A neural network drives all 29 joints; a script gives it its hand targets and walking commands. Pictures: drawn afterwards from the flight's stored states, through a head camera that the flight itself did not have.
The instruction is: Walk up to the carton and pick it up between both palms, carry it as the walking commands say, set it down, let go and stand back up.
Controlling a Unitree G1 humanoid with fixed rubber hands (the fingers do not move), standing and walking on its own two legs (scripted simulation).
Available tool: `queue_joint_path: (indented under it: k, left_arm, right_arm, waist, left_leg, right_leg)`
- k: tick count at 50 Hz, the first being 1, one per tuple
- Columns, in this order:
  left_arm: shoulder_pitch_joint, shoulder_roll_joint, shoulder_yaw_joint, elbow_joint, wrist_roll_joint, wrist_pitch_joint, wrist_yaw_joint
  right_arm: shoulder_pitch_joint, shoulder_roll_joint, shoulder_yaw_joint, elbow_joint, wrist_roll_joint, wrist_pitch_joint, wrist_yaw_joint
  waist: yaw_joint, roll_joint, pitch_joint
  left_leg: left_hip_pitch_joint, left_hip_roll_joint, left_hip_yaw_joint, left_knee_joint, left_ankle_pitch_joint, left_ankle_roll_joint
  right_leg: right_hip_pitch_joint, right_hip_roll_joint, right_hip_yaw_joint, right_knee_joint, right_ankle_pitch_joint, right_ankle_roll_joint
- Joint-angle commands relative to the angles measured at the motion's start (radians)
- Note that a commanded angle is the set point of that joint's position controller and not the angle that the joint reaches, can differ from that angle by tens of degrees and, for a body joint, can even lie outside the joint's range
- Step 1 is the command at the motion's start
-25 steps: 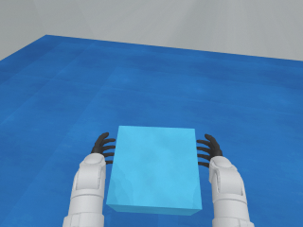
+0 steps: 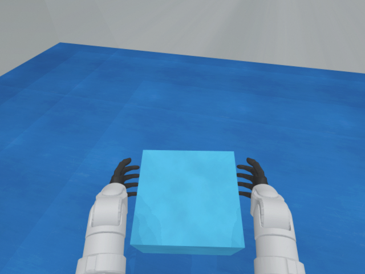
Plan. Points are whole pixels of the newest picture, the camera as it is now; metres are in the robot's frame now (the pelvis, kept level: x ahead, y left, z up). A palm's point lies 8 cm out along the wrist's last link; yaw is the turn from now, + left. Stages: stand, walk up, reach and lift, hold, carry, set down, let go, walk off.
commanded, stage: carry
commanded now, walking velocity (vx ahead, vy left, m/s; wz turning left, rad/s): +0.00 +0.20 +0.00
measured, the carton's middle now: (187, 203) +0.31 +0.00 -0.04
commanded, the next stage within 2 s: none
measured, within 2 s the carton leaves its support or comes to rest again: neither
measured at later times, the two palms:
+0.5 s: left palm (95, 196) +0.27 +0.20 +0.05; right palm (235, 199) +0.27 -0.10 +0.05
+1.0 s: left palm (58, 200) +0.25 +0.27 +0.06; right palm (203, 206) +0.24 -0.03 +0.07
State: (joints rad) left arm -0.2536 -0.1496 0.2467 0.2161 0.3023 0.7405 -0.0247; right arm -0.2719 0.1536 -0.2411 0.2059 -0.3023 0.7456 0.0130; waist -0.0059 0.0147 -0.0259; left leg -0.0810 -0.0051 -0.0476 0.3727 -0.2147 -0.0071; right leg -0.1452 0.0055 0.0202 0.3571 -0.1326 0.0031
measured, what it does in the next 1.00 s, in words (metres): steps to the left: right foot, then left foot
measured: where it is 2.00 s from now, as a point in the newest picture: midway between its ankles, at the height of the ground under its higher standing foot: outside the picture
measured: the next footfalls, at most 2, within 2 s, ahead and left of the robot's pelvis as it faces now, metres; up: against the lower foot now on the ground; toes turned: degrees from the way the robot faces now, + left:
right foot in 0.64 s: +0.03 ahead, -0.06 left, +0.00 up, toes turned -13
left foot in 0.90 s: +0.04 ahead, +0.24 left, +0.00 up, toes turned +1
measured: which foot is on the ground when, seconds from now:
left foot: down 0.00-0.66, up 0.68-0.88, down 0.90-1.00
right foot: down 0.00-0.48, up 0.50-0.62, down 0.64-0.92, up 0.94-1.00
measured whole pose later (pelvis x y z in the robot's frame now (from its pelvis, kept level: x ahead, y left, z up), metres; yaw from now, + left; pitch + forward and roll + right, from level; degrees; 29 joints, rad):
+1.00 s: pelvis -0.04 +0.14 -0.02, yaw -5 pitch +4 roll +1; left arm -0.26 -0.15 0.18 -0.23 0.15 1.22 0.19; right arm -0.31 0.16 -0.14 -0.16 -0.12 1.18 -0.24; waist 0.00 -0.04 -0.08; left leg -0.39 0.01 0.12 0.56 -0.24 0.03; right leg -0.48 -0.14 -0.06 0.79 -0.47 0.06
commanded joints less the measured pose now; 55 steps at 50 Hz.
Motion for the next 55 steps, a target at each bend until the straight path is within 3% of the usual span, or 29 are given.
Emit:
queue_joint_path:
  k: [1, 4, 6, 10, 13, 14, 17, 20, 22, 23, 25, 26, 29, 31, 32, 33, 34, 35, 37, 40, 42, 44, 45, 46, 47, 48, 49, 51, 55]
  left_arm:
    - [-0.52, -0.879, -0.577, -0.066, -0.308, -0.035, -0.242]
    - [-0.507, -0.87, -0.654, -0.167, -0.363, 0.02, -0.217]
    - [-0.51, -0.87, -0.701, -0.244, -0.408, 0.072, -0.204]
    - [-0.51, -0.868, -0.771, -0.362, -0.494, 0.192, -0.186]
    - [-0.508, -0.865, -0.789, -0.399, -0.544, 0.286, -0.181]
    - [-0.522, -0.864, -0.791, -0.411, -0.564, 0.312, -0.184]
    - [-0.538, -0.894, -0.797, -0.436, -0.609, 0.374, -0.185]
    - [-0.517, -0.912, -0.797, -0.457, -0.624, 0.416, -0.177]
    - [-0.514, -0.926, -0.801, -0.481, -0.627, 0.437, -0.169]
    - [-0.524, -0.934, -0.806, -0.497, -0.631, 0.446, -0.166]
    - [-0.556, -0.947, -0.812, -0.526, -0.638, 0.461, -0.163]
    - [-0.577, -0.94, -0.807, -0.531, -0.642, 0.469, -0.166]
    - [-0.585, -0.95, -0.8, -0.508, -0.65, 0.48, -0.18]
    - [-0.563, -0.951, -0.785, -0.485, -0.651, 0.485, -0.182]
    - [-0.55, -0.952, -0.778, -0.471, -0.649, 0.486, -0.182]
    - [-0.516, -0.96, -0.784, -0.452, -0.649, 0.486, -0.182]
    - [-0.453, -0.954, -0.761, -0.402, -0.62, 0.483, -0.178]
    - [-0.469, -0.965, -0.756, -0.417, -0.613, 0.484, -0.175]
    - [-0.519, -0.979, -0.76, -0.432, -0.612, 0.479, -0.173]
    - [-0.559, -0.985, -0.766, -0.474, -0.614, 0.472, -0.167]
    - [-0.534, -0.974, -0.763, -0.471, -0.606, 0.473, -0.167]
    - [-0.513, -0.973, -0.762, -0.476, -0.598, 0.473, -0.166]
    - [-0.502, -0.971, -0.764, -0.48, -0.596, 0.471, -0.167]
    - [-0.484, -0.971, -0.77, -0.473, -0.59, 0.471, -0.168]
    - [-0.523, -0.959, -0.777, -0.49, -0.594, 0.475, -0.17]
    - [-0.562, -0.966, -0.787, -0.491, -0.604, 0.476, -0.172]
    - [-0.572, -0.977, -0.8, -0.492, -0.618, 0.473, -0.176]
    - [-0.605, -0.992, -0.818, -0.508, -0.647, 0.467, -0.183]
    - [-0.573, -0.98, -0.809, -0.492, -0.661, 0.468, -0.19]
  right_arm:
    - [-0.482, 0.923, 0.59, -0.018, 0.31, -0.023, 0.249]
    - [-0.483, 0.921, 0.673, -0.106, 0.381, 0.038, 0.231]
    - [-0.459, 0.91, 0.715, -0.172, 0.416, 0.085, 0.216]
    - [-0.436, 0.881, 0.763, -0.268, 0.481, 0.197, 0.197]
    - [-0.413, 0.898, 0.784, -0.288, 0.535, 0.284, 0.185]
    - [-0.417, 0.906, 0.789, -0.296, 0.548, 0.307, 0.18]
    - [-0.46, 0.923, 0.797, -0.359, 0.582, 0.369, 0.168]
    - [-0.468, 0.945, 0.796, -0.393, 0.613, 0.417, 0.169]
    - [-0.476, 0.962, 0.801, -0.411, 0.631, 0.439, 0.172]
    - [-0.476, 0.968, 0.802, -0.416, 0.636, 0.447, 0.174]
    - [-0.468, 0.969, 0.793, -0.412, 0.637, 0.459, 0.176]
    - [-0.459, 0.971, 0.785, -0.405, 0.633, 0.463, 0.174]
    - [-0.481, 0.991, 0.788, -0.414, 0.623, 0.467, 0.165]
    - [-0.488, 0.985, 0.78, -0.411, 0.624, 0.472, 0.161]
    - [-0.472, 0.979, 0.776, -0.397, 0.623, 0.474, 0.16]
    - [-0.475, 0.969, 0.775, -0.396, 0.625, 0.475, 0.161]
    - [-0.488, 0.975, 0.786, -0.404, 0.637, 0.488, 0.166]
    - [-0.487, 0.993, 0.795, -0.381, 0.64, 0.493, 0.17]
    - [-0.521, 1.009, 0.806, -0.369, 0.657, 0.489, 0.184]
    - [-0.529, 1.028, 0.808, -0.377, 0.663, 0.48, 0.189]
    - [-0.509, 1.023, 0.799, -0.371, 0.658, 0.48, 0.185]
    - [-0.487, 1.021, 0.795, -0.367, 0.655, 0.48, 0.183]
    - [-0.476, 1.021, 0.794, -0.367, 0.653, 0.48, 0.185]
    - [-0.456, 1.016, 0.783, -0.349, 0.643, 0.479, 0.188]
    - [-0.448, 1.009, 0.767, -0.331, 0.632, 0.476, 0.189]
    - [-0.462, 1.007, 0.761, -0.347, 0.625, 0.474, 0.189]
    - [-0.451, 1.011, 0.763, -0.355, 0.621, 0.47, 0.189]
    - [-0.459, 1.018, 0.764, -0.374, 0.614, 0.459, 0.184]
    - [-0.444, 1.0, 0.766, -0.39, 0.598, 0.451, 0.17]
  waist:
    - [0.008, -0.062, -0.249]
    - [0.007, -0.137, -0.27]
    - [0.008, -0.122, -0.304]
    - [0.008, -0.007, -0.369]
    - [0.008, 0.056, -0.373]
    - [0.011, 0.072, -0.359]
    - [0.017, 0.004, -0.353]
    - [0.015, -0.117, -0.37]
    - [0.012, -0.153, -0.368]
    - [0.009, -0.105, -0.362]
    - [0.011, 0.127, -0.332]
    - [0.006, 0.162, -0.313]
    - [0.008, 0.096, -0.298]
    - [0.024, 0.071, -0.337]
    - [0.028, 0.027, -0.384]
    - [0.035, -0.102, -0.41]
    - [0.032, -0.345, -0.386]
    - [0.032, -0.303, -0.41]
    - [0.033, -0.152, -0.357]
    - [0.028, -0.209, -0.326]
    - [0.03, -0.241, -0.337]
    - [0.023, -0.207, -0.357]
    - [0.019, -0.146, -0.371]
    - [0.017, -0.02, -0.372]
    - [0.011, 0.168, -0.336]
    - [0.002, 0.223, -0.328]
    - [0.0, 0.204, -0.318]
    - [0.006, 0.169, -0.319]
    - [0.023, 0.12, -0.361]
  left_leg:
    - [-0.141, 0.065, 0.015, 0.092, -0.126, 0.029]
    - [-0.165, 0.065, 0.033, 0.18, -0.083, 0.016]
    - [-0.174, 0.059, 0.047, 0.169, -0.061, 0.019]
    - [-0.121, 0.105, -0.005, 0.18, 0.22, 0.045]
    - [-0.112, 0.153, -0.041, 0.173, 0.377, 0.082]
    - [-0.162, 0.157, -0.049, 0.165, 0.363, 0.095]
    - [-0.249, 0.122, -0.001, 0.205, 0.273, 0.088]
    - [-0.292, 0.071, 0.042, 0.281, 0.11, 0.052]
    - [-0.266, 0.054, 0.034, 0.263, -0.012, 0.033]
    - [-0.222, 0.066, 0.005, 0.192, -0.021, 0.037]
    - [-0.154, 0.185, -0.134, 0.042, 0.103, 0.093]
    - [-0.176, 0.23, -0.169, -0.006, 0.121, 0.135]
    - [-0.2, 0.201, -0.096, 0.04, 0.193, 0.209]
    - [-0.205, 0.152, -0.009, 0.14, 0.334, 0.182]
    - [-0.252, 0.129, 0.03, 0.222, 0.354, 0.149]
    - [-0.398, 0.099, 0.047, 0.341, 0.164, 0.093]
    - [-0.556, 0.029, 0.106, 0.456, -0.206, 0.019]
    - [-0.56, 0.041, 0.068, 0.581, -0.337, 0.014]
    - [-0.532, 0.058, 0.044, 0.535, -0.286, -0.003]
    - [-0.398, 0.019, 0.125, 0.369, -0.214, -0.006]
    - [-0.329, -0.001, 0.17, 0.248, -0.166, -0.004]
    - [-0.205, -0.004, 0.195, 0.077, -0.07, 0.004]
    - [-0.115, 0.038, 0.139, -0.005, -0.031, 0.009]
    - [-0.045, 0.138, 0.001, -0.039, 0.018, 0.038]
    - [-0.07, 0.256, -0.111, -0.031, 0.154, 0.103]
    - [-0.082, 0.262, -0.104, -0.007, 0.23, 0.158]
    - [-0.093, 0.267, -0.097, 0.0, 0.27, 0.194]
    - [-0.104, 0.25, -0.039, 0.02, 0.276, 0.211]
    - [-0.119, 0.194, 0.044, 0.123, 0.371, 0.178]
  right_leg:
    - [-0.1, -0.201, 0.131, -0.014, -0.168, -0.014]
    - [-0.162, -0.258, 0.197, -0.011, -0.105, -0.035]
    - [-0.159, -0.244, 0.159, 0.055, 0.006, -0.034]
    - [-0.222, -0.189, 0.06, 0.258, 0.166, -0.02]
    - [-0.287, -0.126, -0.015, 0.371, 0.09, 0.0]
    - [-0.268, -0.116, -0.027, 0.372, 0.03, -0.002]
    - [-0.208, -0.145, -0.013, 0.353, 0.112, -0.018]
    - [-0.179, -0.237, 0.116, 0.271, 0.17, -0.052]
    - [-0.216, -0.272, 0.166, 0.215, 0.114, -0.073]
    - [-0.263, -0.237, 0.117, 0.246, 0.053, -0.059]
    - [-0.39, -0.086, -0.072, 0.433, -0.173, 0.003]
    - [-0.399, -0.06, -0.11, 0.513, -0.324, 0.012]
    - [-0.345, -0.073, -0.123, 0.511, -0.368, 0.002]
    - [-0.205, -0.072, -0.156, 0.258, -0.151, -0.004]
    - [-0.067, -0.13, -0.102, 0.167, -0.04, -0.007]
    - [0.091, -0.29, 0.093, 0.115, 0.252, -0.044]
    - [0.156, -0.514, 0.353, 0.09, 0.593, -0.167]
    - [0.153, -0.533, 0.363, 0.07, 0.617, -0.206]
    - [0.057, -0.46, 0.235, 0.052, 0.398, -0.166]
    - [-0.062, -0.35, 0.063, 0.049, 0.269, -0.099]
    - [-0.06, -0.333, 0.037, 0.061, 0.228, -0.089]
    - [-0.085, -0.286, -0.004, 0.129, 0.162, -0.05]
    - [-0.132, -0.258, -0.038, 0.201, 0.12, -0.014]
    - [-0.239, -0.203, -0.084, 0.263, -0.014, 0.039]
    - [-0.332, -0.114, -0.176, 0.351, -0.26, 0.077]
    - [-0.348, -0.093, -0.156, 0.483, -0.422, 0.066]
    - [-0.377, -0.083, -0.135, 0.591, -0.465, 0.053]
    - [-0.406, -0.089, -0.119, 0.637, -0.442, 0.036]
    - [-0.226, -0.066, -0.171, 0.253, -0.209, 0.014]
